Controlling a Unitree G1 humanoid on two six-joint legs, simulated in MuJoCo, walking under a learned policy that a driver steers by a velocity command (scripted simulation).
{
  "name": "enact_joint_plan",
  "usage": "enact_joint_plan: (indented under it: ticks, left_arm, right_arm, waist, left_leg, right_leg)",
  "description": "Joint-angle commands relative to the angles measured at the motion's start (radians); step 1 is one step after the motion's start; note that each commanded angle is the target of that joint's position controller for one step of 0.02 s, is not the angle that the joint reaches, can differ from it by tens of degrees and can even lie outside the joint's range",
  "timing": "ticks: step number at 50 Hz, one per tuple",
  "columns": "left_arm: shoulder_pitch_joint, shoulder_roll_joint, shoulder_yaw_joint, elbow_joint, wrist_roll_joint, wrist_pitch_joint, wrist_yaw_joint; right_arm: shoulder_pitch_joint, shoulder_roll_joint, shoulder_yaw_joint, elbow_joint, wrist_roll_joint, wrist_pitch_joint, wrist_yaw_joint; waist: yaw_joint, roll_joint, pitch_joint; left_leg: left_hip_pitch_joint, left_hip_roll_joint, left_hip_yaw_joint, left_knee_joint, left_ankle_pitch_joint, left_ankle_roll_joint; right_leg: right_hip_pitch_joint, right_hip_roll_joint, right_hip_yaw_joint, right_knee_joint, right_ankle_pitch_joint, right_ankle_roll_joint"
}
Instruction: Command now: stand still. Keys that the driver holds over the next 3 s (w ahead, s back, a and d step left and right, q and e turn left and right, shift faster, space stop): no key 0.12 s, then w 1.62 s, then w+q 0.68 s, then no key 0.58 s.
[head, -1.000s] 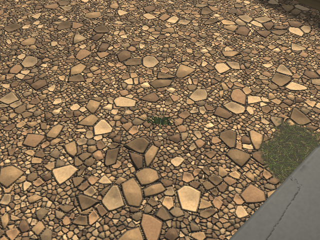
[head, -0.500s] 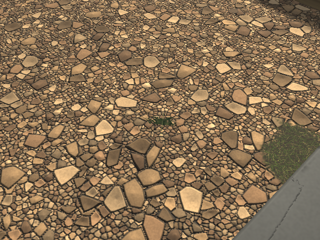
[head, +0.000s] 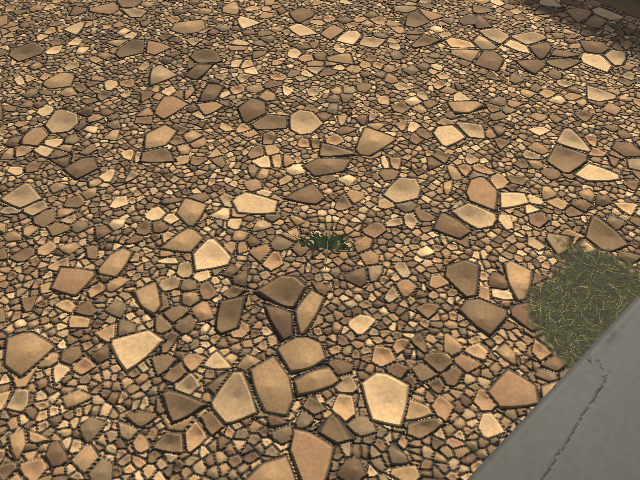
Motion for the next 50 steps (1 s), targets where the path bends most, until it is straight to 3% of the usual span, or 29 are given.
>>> enact_joint_plan:
  ticks: [1,6,7,8,10,11,13,15,17,20,21,22,23,24,25,26,28,30,34,37,40,43,44,45,46,47,48,49,50]
  left_arm:
    - [0.024,0.093,0.011,-0.015,0.000,-0.007,0.003]
    - [0.032,0.091,0.005,0.004,-0.001,-0.007,0.002]
    - [0.048,0.080,0.002,0.015,-0.002,-0.006,0.002]
    - [0.045,0.081,0.004,0.019,-0.007,-0.006,0.002]
    - [-0.017,0.089,0.005,-0.011,-0.008,-0.020,-0.003]
    - [-0.055,0.083,0.002,-0.033,-0.010,-0.036,-0.011]
    - [-0.094,0.094,0.006,-0.058,-0.024,-0.065,-0.032]
    - [-0.088,0.096,0.008,-0.065,-0.035,-0.093,-0.051]
    - [-0.081,0.083,0.008,-0.063,-0.038,-0.111,-0.061]
    - [0.143,0.099,0.031,0.022,-0.034,-0.104,-0.061]
    - [0.262,0.143,0.049,0.045,-0.034,-0.103,-0.055]
    - [0.395,0.246,0.066,0.049,-0.024,-0.099,-0.046]
    - [0.420,0.253,0.059,0.057,-0.005,-0.116,-0.059]
    - [0.298,0.196,0.038,0.025,-0.008,-0.132,-0.064]
    - [0.207,0.148,0.023,-0.008,-0.010,-0.141,-0.070]
    - [0.142,0.135,0.014,-0.030,-0.009,-0.141,-0.078]
    - [0.141,0.093,0.000,-0.036,0.000,-0.131,-0.081]
    - [0.204,0.101,-0.002,-0.022,0.005,-0.124,-0.074]
    - [0.229,0.147,0.001,-0.037,0.007,-0.115,-0.050]
    - [0.286,0.175,0.012,-0.031,-0.006,-0.109,-0.040]
    - [0.308,0.178,0.022,-0.024,-0.019,-0.099,-0.034]
    - [0.271,0.206,0.038,-0.037,-0.011,-0.078,-0.029]
    - [0.255,0.213,0.041,-0.043,-0.002,-0.068,-0.030]
    - [0.240,0.199,0.035,-0.056,0.006,-0.060,-0.031]
    - [0.254,0.152,0.016,-0.087,0.022,-0.064,-0.034]
    - [0.404,-0.022,-0.027,-0.079,0.008,-0.091,-0.053]
    - [0.314,0.096,-0.001,-0.081,-0.024,-0.122,-0.057]
    - [0.200,0.156,0.015,-0.122,-0.050,-0.138,-0.057]
    - [0.141,0.171,0.018,-0.142,-0.045,-0.146,-0.048]
  right_arm:
    - [0.064,-0.092,-0.013,-0.012,0.000,-0.004,-0.002]
    - [0.083,-0.087,-0.010,-0.001,0.000,-0.002,-0.002]
    - [0.104,-0.082,-0.009,0.009,0.001,-0.001,-0.004]
    - [0.112,-0.108,-0.019,0.010,0.010,0.003,-0.008]
    - [0.122,-0.188,-0.045,-0.007,0.025,0.001,-0.015]
    - [0.128,-0.216,-0.058,-0.012,0.026,-0.006,-0.017]
    - [0.139,-0.197,-0.063,-0.015,0.013,-0.026,-0.019]
    - [0.126,-0.173,-0.061,-0.031,0.026,-0.035,-0.016]
    - [0.106,-0.185,-0.064,-0.041,0.036,-0.033,-0.012]
    - [0.077,-0.201,-0.062,-0.059,0.039,-0.029,-0.003]
    - [0.042,-0.169,-0.050,-0.076,0.033,-0.038,0.002]
    - [0.023,-0.083,-0.024,-0.114,0.011,-0.054,0.009]
    - [0.024,-0.064,-0.024,-0.140,0.029,-0.075,0.012]
    - [-0.008,-0.121,-0.035,-0.154,0.055,-0.093,0.019]
    - [-0.031,-0.142,-0.040,-0.156,0.059,-0.104,0.027]
    - [-0.025,-0.144,-0.045,-0.146,0.046,-0.107,0.027]
    - [-0.021,-0.156,-0.059,-0.135,0.030,-0.094,0.032]
    - [-0.035,-0.116,-0.053,-0.136,0.028,-0.073,0.039]
    - [-0.245,-0.083,-0.037,-0.224,0.023,-0.073,0.041]
    - [-0.351,-0.083,-0.030,-0.256,0.030,-0.077,0.048]
    - [-0.411,-0.097,-0.032,-0.284,0.033,-0.083,0.062]
    - [-0.335,-0.148,-0.057,-0.278,0.031,-0.088,0.072]
    - [-0.220,-0.184,-0.077,-0.247,0.034,-0.087,0.069]
    - [-0.042,-0.228,-0.102,-0.194,0.039,-0.082,0.062]
    - [0.136,-0.311,-0.125,-0.156,0.023,-0.074,0.049]
    - [0.178,-0.343,-0.128,-0.130,0.008,-0.073,0.059]
    - [0.131,-0.248,-0.105,-0.136,0.011,-0.077,0.056]
    - [0.034,-0.205,-0.094,-0.149,0.015,-0.081,0.051]
    - [-0.060,-0.184,-0.085,-0.170,0.013,-0.087,0.052]
  waist:
    - [0.000,0.003,0.017]
    - [0.000,0.003,0.021]
    - [-0.003,0.010,-0.002]
    - [-0.012,0.036,0.010]
    - [-0.038,0.134,0.099]
    - [-0.051,0.169,0.142]
    - [-0.051,0.145,0.184]
    - [-0.033,0.093,0.159]
    - [-0.018,0.092,0.122]
    - [0.086,0.065,0.044]
    - [0.145,-0.020,0.001]
    - [0.165,-0.269,-0.077]
    - [0.144,-0.312,-0.089]
    - [0.094,-0.159,0.021]
    - [0.064,-0.100,0.068]
    - [0.030,-0.064,0.074]
    - [0.007,-0.073,0.073]
    - [0.010,-0.066,0.073]
    - [0.046,-0.044,0.108]
    - [0.074,-0.054,0.123]
    - [0.065,-0.057,0.140]
    - [-0.010,-0.102,0.046]
    - [-0.072,-0.126,-0.035]
    - [-0.156,-0.126,-0.139]
    - [-0.193,0.008,-0.289]
    - [-0.089,0.316,-0.460]
    - [-0.121,0.209,-0.393]
    - [-0.101,0.151,-0.229]
    - [-0.063,0.029,-0.158]
  left_leg:
    - [-0.108,0.071,-0.070,-0.112,0.177,0.020]
    - [-0.104,0.069,-0.069,-0.114,0.186,0.019]
    - [-0.092,0.064,-0.071,-0.131,0.065,0.025]
    - [-0.096,0.073,-0.100,-0.159,-0.142,0.048]
    - [-0.102,0.219,-0.304,-0.270,-0.490,0.141]
    - [-0.113,0.316,-0.420,-0.321,-0.529,0.193]
    - [-0.025,0.390,-0.486,-0.346,-0.405,0.237]
    - [0.056,0.358,-0.404,-0.319,-0.265,0.204]
    - [0.017,0.288,-0.283,-0.282,-0.160,0.165]
    - [-0.214,0.194,-0.168,-0.115,-0.034,0.134]
    - [-0.299,0.131,-0.087,0.110,0.060,0.090]
    - [-0.487,0.033,0.023,0.486,-0.077,0.020]
    - [-0.641,-0.023,-0.083,0.728,-0.239,0.019]
    - [-0.745,0.057,-0.139,0.854,-0.177,0.044]
    - [-0.758,0.105,-0.143,0.860,-0.059,0.063]
    - [-0.724,0.142,-0.124,0.815,0.035,0.061]
    - [-0.641,0.178,-0.095,0.726,0.128,0.042]
    - [-0.639,0.181,-0.054,0.687,0.170,0.015]
    - [-0.624,0.165,-0.011,0.388,0.302,-0.028]
    - [-0.571,0.132,0.017,0.222,0.367,-0.030]
    - [-0.569,0.120,-0.003,0.119,0.358,0.001]
    - [-0.421,0.065,0.022,0.099,0.261,0.048]
    - [-0.273,0.027,0.047,0.110,0.228,0.071]
    - [-0.030,0.021,0.046,0.112,0.232,0.099]
    - [0.307,0.228,-0.204,0.147,0.203,0.161]
    - [0.588,0.448,-0.737,-0.040,-0.052,0.332]
    - [0.525,0.408,-0.794,-0.144,-0.101,0.279]
    - [0.368,0.385,-0.618,-0.152,-0.018,0.233]
    - [0.196,0.358,-0.487,-0.176,0.110,0.212]
  right_leg:
    - [0.077,-0.003,0.001,-0.034,0.142,-0.044]
    - [0.072,-0.002,-0.002,-0.037,0.139,-0.043]
    - [0.080,0.014,-0.022,-0.027,0.058,-0.042]
    - [0.047,0.051,-0.066,0.027,-0.086,-0.040]
    - [-0.144,0.074,-0.111,0.188,-0.223,-0.049]
    - [-0.212,0.032,-0.087,0.283,-0.208,-0.063]
    - [-0.385,-0.036,-0.036,0.431,-0.270,-0.084]
    - [-0.407,-0.063,-0.034,0.363,-0.262,-0.099]
    - [-0.256,-0.031,-0.089,0.205,-0.201,-0.094]
    - [0.188,0.078,-0.175,0.039,-0.017,-0.081]
    - [0.329,-0.011,-0.042,-0.029,-0.057,-0.111]
    - [0.473,-0.257,0.358,-0.178,-0.222,-0.212]
    - [0.474,-0.375,0.729,-0.325,-0.415,-0.334]
    - [0.397,-0.385,0.663,-0.324,-0.476,-0.327]
    - [0.335,-0.329,0.503,-0.321,-0.396,-0.285]
    - [0.282,-0.275,0.371,-0.332,-0.260,-0.250]
    - [0.213,-0.192,0.177,-0.342,-0.034,-0.202]
    - [0.186,-0.163,0.090,-0.348,0.121,-0.213]
    - [0.130,-0.140,0.013,-0.386,0.222,-0.225]
    - [0.168,-0.156,-0.007,-0.404,0.215,-0.224]
    - [0.283,-0.203,-0.016,-0.374,0.261,-0.214]
    - [0.390,-0.223,-0.038,-0.221,0.635,-0.180]
    - [0.391,-0.207,-0.058,-0.078,0.815,-0.166]
    - [0.301,-0.161,-0.089,0.141,0.838,-0.136]
    - [0.035,-0.091,-0.113,0.477,0.488,-0.109]
    - [-0.315,0.114,-0.019,0.826,-0.322,-0.057]
    - [-0.411,0.070,0.104,0.949,-0.341,-0.084]
    - [-0.470,0.020,0.070,0.971,-0.263,-0.099]
    - [-0.428,-0.040,0.047,0.922,-0.159,-0.103]
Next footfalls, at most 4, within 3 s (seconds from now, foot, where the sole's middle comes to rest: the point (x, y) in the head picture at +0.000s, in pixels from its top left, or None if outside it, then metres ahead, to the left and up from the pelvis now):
0.42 right None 0.12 -0.15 -0.78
0.90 left None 0.51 0.09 -0.78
1.46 right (392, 355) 0.81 -0.14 -0.78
2.04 left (293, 257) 1.12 0.10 -0.78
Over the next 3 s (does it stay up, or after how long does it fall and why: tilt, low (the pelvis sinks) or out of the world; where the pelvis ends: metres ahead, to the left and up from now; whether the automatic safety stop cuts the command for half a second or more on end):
stays up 1.34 0.08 0.00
